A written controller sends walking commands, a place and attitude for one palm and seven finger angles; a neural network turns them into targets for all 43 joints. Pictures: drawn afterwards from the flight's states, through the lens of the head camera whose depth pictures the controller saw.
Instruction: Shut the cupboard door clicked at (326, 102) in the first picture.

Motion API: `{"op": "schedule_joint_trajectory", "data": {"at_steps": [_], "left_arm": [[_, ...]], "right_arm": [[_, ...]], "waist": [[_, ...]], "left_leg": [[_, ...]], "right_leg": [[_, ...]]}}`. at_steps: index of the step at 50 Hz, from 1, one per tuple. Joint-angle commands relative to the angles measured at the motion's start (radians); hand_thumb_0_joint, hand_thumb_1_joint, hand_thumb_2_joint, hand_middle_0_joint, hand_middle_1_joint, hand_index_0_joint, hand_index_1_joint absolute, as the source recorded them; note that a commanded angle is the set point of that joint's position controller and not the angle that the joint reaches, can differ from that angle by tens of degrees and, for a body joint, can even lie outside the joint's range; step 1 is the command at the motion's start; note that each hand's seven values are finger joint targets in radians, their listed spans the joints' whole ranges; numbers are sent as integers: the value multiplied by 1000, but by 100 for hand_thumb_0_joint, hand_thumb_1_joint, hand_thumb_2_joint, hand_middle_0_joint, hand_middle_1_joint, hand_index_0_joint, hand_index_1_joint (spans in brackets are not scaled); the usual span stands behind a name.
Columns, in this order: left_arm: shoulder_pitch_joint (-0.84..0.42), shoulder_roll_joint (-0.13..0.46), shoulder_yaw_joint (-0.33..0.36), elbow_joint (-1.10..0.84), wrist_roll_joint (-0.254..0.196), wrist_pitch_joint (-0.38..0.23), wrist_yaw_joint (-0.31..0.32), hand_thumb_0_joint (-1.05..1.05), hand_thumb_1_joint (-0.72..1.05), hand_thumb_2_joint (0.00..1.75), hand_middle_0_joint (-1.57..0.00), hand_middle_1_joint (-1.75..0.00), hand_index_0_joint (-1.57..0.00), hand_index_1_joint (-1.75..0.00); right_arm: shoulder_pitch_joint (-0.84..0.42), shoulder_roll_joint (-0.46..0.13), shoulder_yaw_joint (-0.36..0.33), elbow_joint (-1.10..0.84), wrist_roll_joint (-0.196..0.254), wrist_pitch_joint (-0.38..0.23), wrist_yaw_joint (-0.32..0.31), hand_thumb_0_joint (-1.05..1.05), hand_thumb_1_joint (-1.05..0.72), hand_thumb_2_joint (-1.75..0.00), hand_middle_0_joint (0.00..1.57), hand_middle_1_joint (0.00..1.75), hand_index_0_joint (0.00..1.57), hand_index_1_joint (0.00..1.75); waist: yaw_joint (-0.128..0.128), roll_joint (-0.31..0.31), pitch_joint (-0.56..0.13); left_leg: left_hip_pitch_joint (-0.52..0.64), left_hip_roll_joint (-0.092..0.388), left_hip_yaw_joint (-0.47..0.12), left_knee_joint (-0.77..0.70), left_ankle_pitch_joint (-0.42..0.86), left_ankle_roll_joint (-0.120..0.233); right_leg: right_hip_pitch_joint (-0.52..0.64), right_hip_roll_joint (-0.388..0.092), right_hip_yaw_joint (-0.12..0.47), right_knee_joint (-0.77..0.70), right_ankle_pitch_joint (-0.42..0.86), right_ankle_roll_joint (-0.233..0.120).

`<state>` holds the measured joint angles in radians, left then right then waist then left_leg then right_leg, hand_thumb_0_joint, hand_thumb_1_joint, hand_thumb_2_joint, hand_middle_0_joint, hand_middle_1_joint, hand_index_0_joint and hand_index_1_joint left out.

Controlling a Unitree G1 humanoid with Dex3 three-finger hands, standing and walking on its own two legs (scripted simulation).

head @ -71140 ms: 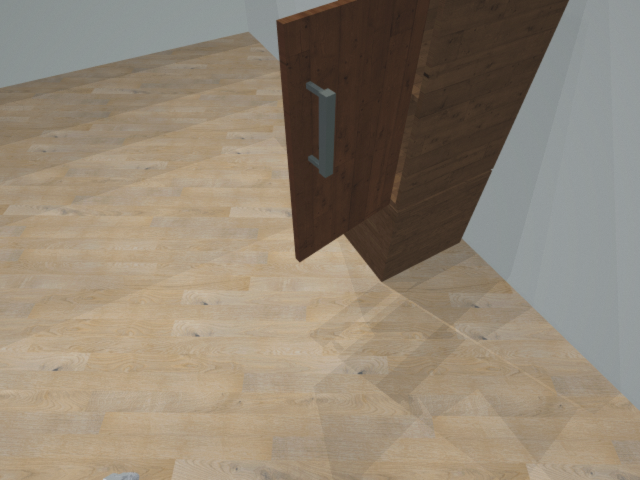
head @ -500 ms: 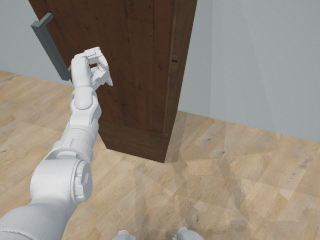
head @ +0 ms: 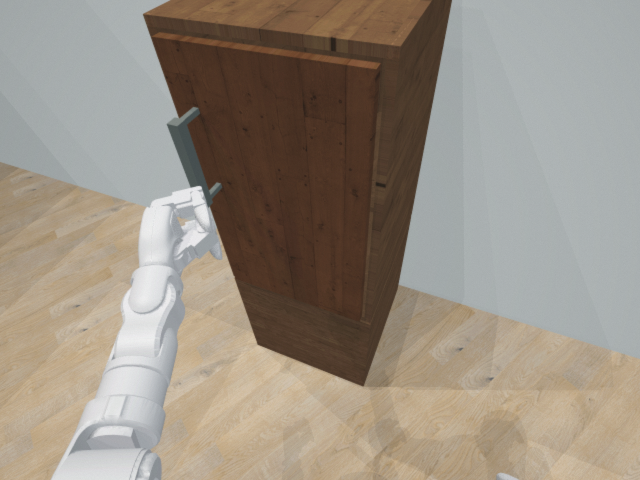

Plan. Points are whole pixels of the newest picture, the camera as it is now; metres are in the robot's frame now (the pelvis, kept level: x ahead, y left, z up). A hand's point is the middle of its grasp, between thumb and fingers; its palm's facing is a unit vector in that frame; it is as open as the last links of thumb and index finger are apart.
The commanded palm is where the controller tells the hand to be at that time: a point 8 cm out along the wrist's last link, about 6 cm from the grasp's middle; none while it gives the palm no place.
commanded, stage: draw the hand back to the body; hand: left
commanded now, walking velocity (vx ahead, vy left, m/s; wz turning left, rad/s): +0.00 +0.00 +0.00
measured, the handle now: (199, 160) +0.61 +0.22 +0.08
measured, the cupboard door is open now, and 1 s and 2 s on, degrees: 0 0 0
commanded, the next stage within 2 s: step back with the hand held close in 1.18 s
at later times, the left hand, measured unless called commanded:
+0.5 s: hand (75, 326) +0.24 +0.24 +0.15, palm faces +0.30 -0.92 -0.26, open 3.9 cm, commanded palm +0.20 +0.28 +0.17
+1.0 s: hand out of the picture +0.17 +0.32 +0.17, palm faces +0.52 -0.77 -0.38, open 7.2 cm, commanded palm +0.13 +0.34 +0.20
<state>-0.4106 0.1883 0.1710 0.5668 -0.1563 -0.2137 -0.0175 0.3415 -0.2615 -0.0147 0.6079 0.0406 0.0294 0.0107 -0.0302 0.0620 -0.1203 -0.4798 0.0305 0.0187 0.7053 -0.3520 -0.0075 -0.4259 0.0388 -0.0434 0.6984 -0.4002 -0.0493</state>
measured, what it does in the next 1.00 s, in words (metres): stands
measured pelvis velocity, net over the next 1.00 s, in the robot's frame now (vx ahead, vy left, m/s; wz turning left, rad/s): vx -0.01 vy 0.04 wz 0.03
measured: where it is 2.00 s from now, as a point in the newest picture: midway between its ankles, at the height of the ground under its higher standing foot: outside the picture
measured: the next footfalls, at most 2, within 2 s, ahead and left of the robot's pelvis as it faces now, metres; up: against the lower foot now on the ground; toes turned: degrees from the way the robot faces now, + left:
none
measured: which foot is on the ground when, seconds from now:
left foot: down 0.00-1.00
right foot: down 0.00-1.00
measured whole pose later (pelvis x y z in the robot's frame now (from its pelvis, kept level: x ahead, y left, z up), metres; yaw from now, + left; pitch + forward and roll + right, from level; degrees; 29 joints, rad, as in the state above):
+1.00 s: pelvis -0.01 +0.04 +0.03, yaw +2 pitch -3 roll +0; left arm 0.44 0.31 0.35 -0.32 -0.07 -0.07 0.11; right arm 0.19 -0.24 0.02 0.63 0.02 -0.08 -0.07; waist 0.08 0.07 -0.01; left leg -0.15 -0.03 0.01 0.44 -0.23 0.04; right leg -0.08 -0.01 -0.05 0.41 -0.27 0.00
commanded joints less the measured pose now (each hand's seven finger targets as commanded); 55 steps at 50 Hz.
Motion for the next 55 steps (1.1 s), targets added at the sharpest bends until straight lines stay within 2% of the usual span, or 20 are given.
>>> {"op": "schedule_joint_trajectory", "data": {"at_steps": [1,5,6,11,13,17,20,26,27,28,29,30,33,34,40,43,47,51,54,55], "left_arm": [[-320,142,0,-299,-38,-3,-41,0,90,90,-127,-147,-127,-147],[-224,202,54,-388,-60,22,-54,0,90,90,-116,-135,-116,-135],[-173,234,-15,-472,33,15,-3,0,90,90,-113,-132,-113,-132],[-26,267,36,-567,53,48,67,0,90,90,-100,-117,-100,-117],[21,271,42,-614,56,53,78,0,90,90,-94,-111,-94,-111],[124,250,31,-733,66,54,91,0,90,90,-83,-99,-83,-99],[228,246,34,-820,69,56,97,0,90,90,-75,-90,-75,-90],[403,289,115,-916,75,64,107,0,90,90,-58,-72,-58,-72],[429,277,113,-943,75,63,106,0,90,90,-56,-69,-56,-69],[467,300,141,-954,74,66,107,0,90,90,-53,-66,-53,-66],[482,315,164,-980,76,63,110,0,90,90,-50,-63,-50,-63],[521,307,169,-987,73,63,112,0,90,90,-47,-60,-47,-60],[612,344,234,-1051,73,60,116,0,90,90,-39,-51,-39,-51],[637,340,236,-1080,76,56,117,0,90,90,-36,-48,-36,-48],[814,371,325,-1163,72,56,130,0,90,90,-20,-30,-20,-30],[767,297,249,-1101,79,73,125,0,90,90,-20,-30,-20,-30],[704,304,243,-1086,87,79,136,0,90,90,-20,-30,-20,-30],[711,337,268,-1146,89,71,144,0,90,90,-20,-30,-20,-30],[749,355,287,-1190,88,70,147,0,90,90,-20,-30,-20,-30],[765,358,293,-1180,87,72,148,0,90,90,-20,-30,-20,-30]], "right_arm": [[-86,-105,-23,-139,17,-65,-35,0,-90,-90,20,30,20,30],[-159,-103,-9,-165,19,-82,-52,0,-90,-90,20,30,20,30],[-193,-71,-3,-174,20,-61,-64,0,-90,-90,20,30,20,30],[-257,-70,13,-179,16,-46,-92,0,-90,-90,20,30,20,30],[-268,-70,11,-179,14,-51,-98,0,-90,-90,20,30,20,30],[-283,-59,23,-181,6,-73,-98,0,-90,-90,20,30,20,30],[-287,-60,25,-179,-1,-91,-95,0,-90,-90,20,30,20,30],[-297,-66,24,-169,-10,-109,-92,0,-90,-90,20,30,20,30],[-296,-63,22,-169,-12,-112,-92,0,-90,-90,20,30,20,30],[-303,-66,18,-164,-14,-118,-93,0,-90,-90,20,30,20,30],[-298,-63,22,-166,-16,-119,-92,0,-90,-90,20,30,20,30],[-302,-57,23,-164,-16,-120,-91,0,-90,-90,20,30,20,30],[-302,-63,14,-161,-20,-134,-89,0,-90,-90,20,30,20,30],[-299,-57,16,-162,-19,-136,-87,0,-90,-90,20,30,20,30],[-287,-57,6,-158,-22,-161,-83,0,-90,-90,20,30,20,30],[-280,-67,3,-142,-22,-166,-84,0,-90,-90,20,30,20,30],[-267,-75,-3,-139,-23,-162,-97,0,-90,-90,20,30,20,30],[-276,-68,1,-142,-29,-172,-101,0,-90,-90,20,30,20,30],[-281,-60,5,-143,-31,-179,-99,0,-90,-90,20,30,20,30],[-283,-57,8,-140,-31,-179,-98,0,-90,-90,20,30,20,30]], "waist": [[-12,-88,-185],[26,-121,-171],[16,-103,-145],[30,-102,-41],[34,-85,-27],[39,18,-22],[47,1,-18],[65,-35,20],[64,-30,18],[69,-11,40],[74,-1,19],[76,1,43],[86,-2,33],[86,31,25],[96,28,58],[70,-18,139],[70,-43,102],[88,3,16],[97,36,-12],[99,43,9]], "left_leg": [[176,-53,16,-74,219,56],[188,-56,14,-108,186,56],[212,-55,14,-156,164,48],[260,-47,7,-227,128,51],[296,-43,6,-251,130,52],[364,-37,-3,-301,150,42],[393,-31,-13,-328,187,41],[404,-26,-23,-356,225,38],[408,-25,-25,-357,228,36],[407,-23,-24,-359,223,36],[403,-27,-26,-363,226,34],[394,-25,-27,-360,228,33],[397,-21,-32,-359,247,31],[398,-23,-29,-359,254,29],[367,-16,-35,-349,285,21],[363,-13,-33,-351,267,26],[381,-19,-35,-352,240,35],[402,-27,-35,-344,265,36],[401,-29,-30,-328,339,32],[395,-28,-29,-326,352,29]], "right_leg": [[103,-18,42,-145,447,60],[147,-30,57,-176,366,58],[167,-64,102,-225,359,73],[172,-52,75,-302,216,59],[185,-45,65,-327,179,50],[219,-35,37,-337,185,34],[248,-30,22,-343,221,31],[265,-24,8,-361,247,32],[275,-26,7,-358,246,32],[265,-24,10,-372,241,33],[288,-31,8,-364,242,32],[285,-32,6,-364,243,31],[295,-27,4,-369,257,32],[304,-33,3,-359,261,29],[306,-33,-5,-350,286,29],[243,-29,-6,-370,267,35],[244,-36,-3,-361,236,37],[299,-43,2,-348,261,33],[337,-46,5,-336,339,30],[329,-43,3,-336,350,29]]}}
